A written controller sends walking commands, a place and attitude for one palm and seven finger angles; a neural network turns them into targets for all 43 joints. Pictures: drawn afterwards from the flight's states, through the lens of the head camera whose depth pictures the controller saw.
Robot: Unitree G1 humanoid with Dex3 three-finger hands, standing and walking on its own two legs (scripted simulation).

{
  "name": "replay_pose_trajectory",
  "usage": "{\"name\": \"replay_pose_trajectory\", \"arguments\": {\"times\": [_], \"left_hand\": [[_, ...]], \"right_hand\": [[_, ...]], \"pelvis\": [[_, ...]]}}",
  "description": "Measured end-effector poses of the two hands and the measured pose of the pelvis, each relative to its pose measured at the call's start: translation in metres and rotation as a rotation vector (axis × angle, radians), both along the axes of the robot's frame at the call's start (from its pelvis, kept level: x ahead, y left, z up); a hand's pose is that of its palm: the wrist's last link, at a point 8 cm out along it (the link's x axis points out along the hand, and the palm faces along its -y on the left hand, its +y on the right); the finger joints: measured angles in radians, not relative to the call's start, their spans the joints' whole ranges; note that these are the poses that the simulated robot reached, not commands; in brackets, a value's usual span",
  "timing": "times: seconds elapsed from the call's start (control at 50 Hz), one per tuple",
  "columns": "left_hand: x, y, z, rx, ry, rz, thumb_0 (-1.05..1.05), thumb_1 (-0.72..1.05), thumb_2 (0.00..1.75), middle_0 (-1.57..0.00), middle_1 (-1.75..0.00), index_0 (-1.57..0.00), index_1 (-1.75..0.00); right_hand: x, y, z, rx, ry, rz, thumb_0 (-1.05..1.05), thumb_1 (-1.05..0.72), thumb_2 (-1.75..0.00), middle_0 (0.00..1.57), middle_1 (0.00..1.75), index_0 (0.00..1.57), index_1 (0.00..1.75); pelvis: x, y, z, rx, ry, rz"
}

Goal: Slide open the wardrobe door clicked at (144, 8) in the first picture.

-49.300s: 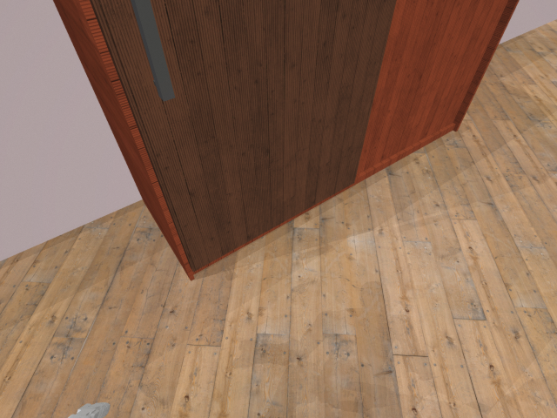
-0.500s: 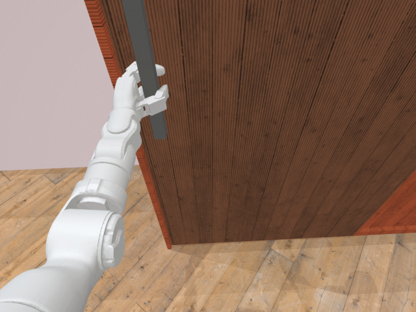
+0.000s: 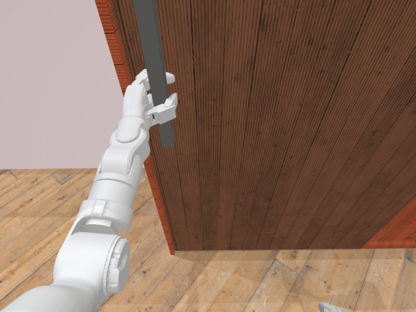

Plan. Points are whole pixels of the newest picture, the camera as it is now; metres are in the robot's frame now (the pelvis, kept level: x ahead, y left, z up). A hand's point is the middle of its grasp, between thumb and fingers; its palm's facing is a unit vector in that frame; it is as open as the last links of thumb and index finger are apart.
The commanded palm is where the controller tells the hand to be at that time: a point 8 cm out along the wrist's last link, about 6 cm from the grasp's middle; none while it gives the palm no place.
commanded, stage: tug the door sideways, standing still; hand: left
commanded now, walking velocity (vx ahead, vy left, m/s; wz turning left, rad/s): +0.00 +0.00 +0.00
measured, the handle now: (160, 76) +0.50 +0.12 +0.22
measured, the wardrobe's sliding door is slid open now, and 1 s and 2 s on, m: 0.00 0.05 0.12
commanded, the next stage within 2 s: step sideways, sliding the door along in 0.76 s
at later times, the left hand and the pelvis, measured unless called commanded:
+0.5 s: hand (174, 108) +0.44 +0.09 +0.19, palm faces +0.09 -0.99 -0.05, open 6.3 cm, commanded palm +0.42 +0.08 +0.18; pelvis -0.02 +0.00 -0.01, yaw +3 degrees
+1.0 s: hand (189, 109) +0.44 +0.06 +0.18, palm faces -0.02 -1.00 -0.07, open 6.5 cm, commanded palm +0.43 +0.09 +0.19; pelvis -0.03 +0.00 -0.01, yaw -1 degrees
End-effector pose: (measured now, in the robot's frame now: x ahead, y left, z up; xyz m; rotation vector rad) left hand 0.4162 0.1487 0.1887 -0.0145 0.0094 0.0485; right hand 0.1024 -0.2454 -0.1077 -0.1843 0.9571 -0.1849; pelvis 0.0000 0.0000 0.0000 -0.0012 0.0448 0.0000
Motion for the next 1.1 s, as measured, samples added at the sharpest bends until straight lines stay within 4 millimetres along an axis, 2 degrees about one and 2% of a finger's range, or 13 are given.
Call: {"name": "replay_pose_trajectory", "arguments": {"times": [0.1, 0.18, 0.26, 0.38, 0.52, 0.64, 0.88, 1.02, 1.1], "left_hand": [[-0.001, -0.002, 0.001, 0.015, 0.015, 0.029, 0.02, 0.63, 0.81, -0.34, -1.40, -0.36, -1.39], [-0.002, -0.003, 0.001, 0.027, 0.017, 0.040, 0.02, 0.64, 0.81, -0.34, -1.39, -0.34, -1.40], [-0.002, -0.004, 0.001, 0.039, 0.013, 0.044, 0.01, 0.65, 0.81, -0.33, -1.39, -0.32, -1.40], [-0.003, -0.007, 0.001, 0.054, 0.006, 0.046, 0.00, 0.67, 0.80, -0.32, -1.40, -0.28, -1.40], [-0.003, -0.012, 0.001, 0.070, -0.004, 0.044, -0.01, 0.68, 0.79, -0.32, -1.40, -0.24, -1.40], [-0.002, -0.018, 0.000, 0.072, -0.007, 0.036, -0.02, 0.69, 0.78, -0.32, -1.39, -0.24, -1.40], [-0.001, -0.035, 0.000, 0.069, -0.014, 0.019, -0.02, 0.68, 0.77, -0.33, -1.39, -0.24, -1.40], [0.005, -0.038, -0.004, 0.088, -0.114, -0.077, -0.04, 0.63, 0.75, -0.39, -1.39, -0.27, -1.40], [0.006, -0.042, -0.007, 0.096, -0.153, -0.084, -0.07, 0.62, 0.76, -0.42, -1.40, -0.25, -1.40]], "right_hand": [[0.014, 0.005, -0.002, 0.002, -0.006, 0.053, 0.01, -0.90, -0.90, 0.20, 0.30, 0.20, 0.30], [0.016, 0.011, -0.004, 0.018, -0.012, 0.076, 0.01, -0.90, -0.90, 0.20, 0.30, 0.20, 0.30], [0.009, 0.016, -0.008, 0.037, -0.005, 0.091, 0.01, -0.90, -0.90, 0.20, 0.30, 0.20, 0.30], [-0.012, 0.019, -0.016, 0.055, 0.035, 0.102, 0.01, -0.90, -0.90, 0.20, 0.30, 0.20, 0.30], [-0.037, 0.017, -0.023, 0.059, 0.081, 0.103, 0.01, -0.90, -0.90, 0.20, 0.30, 0.20, 0.30], [-0.050, 0.014, -0.024, 0.054, 0.087, 0.096, 0.01, -0.90, -0.90, 0.20, 0.30, 0.20, 0.30], [-0.055, 0.013, -0.023, 0.054, 0.067, 0.099, 0.01, -0.90, -0.90, 0.20, 0.30, 0.20, 0.30], [-0.051, 0.003, -0.020, 0.016, 0.005, -0.047, 0.01, -0.90, -0.90, 0.20, 0.30, 0.21, 0.30], [-0.047, -0.005, -0.028, 0.014, 0.000, -0.075, 0.01, -0.90, -0.90, 0.20, 0.30, 0.20, 0.30]], "pelvis": [[-0.003, 0.000, -0.001, 0.000, 0.007, 0.027], [-0.006, -0.001, -0.002, 0.001, 0.009, 0.038], [-0.009, -0.001, -0.003, 0.000, 0.009, 0.045], [-0.015, 0.000, -0.005, -0.003, 0.014, 0.054], [-0.021, 0.001, -0.007, -0.005, 0.022, 0.058], [-0.025, 0.003, -0.008, -0.007, 0.028, 0.056], [-0.030, 0.003, -0.009, -0.007, 0.037, 0.051], [-0.030, 0.001, -0.012, 0.008, -0.008, -0.027], [-0.030, -0.007, -0.018, 0.014, -0.037, -0.053]]}}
